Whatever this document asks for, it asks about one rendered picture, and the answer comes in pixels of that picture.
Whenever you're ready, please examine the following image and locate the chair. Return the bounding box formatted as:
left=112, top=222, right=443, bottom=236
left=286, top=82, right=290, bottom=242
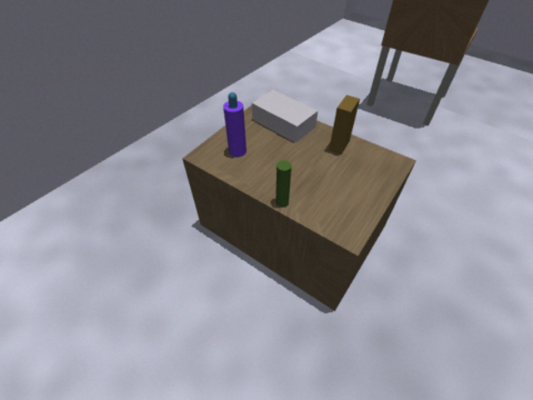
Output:
left=367, top=0, right=489, bottom=126

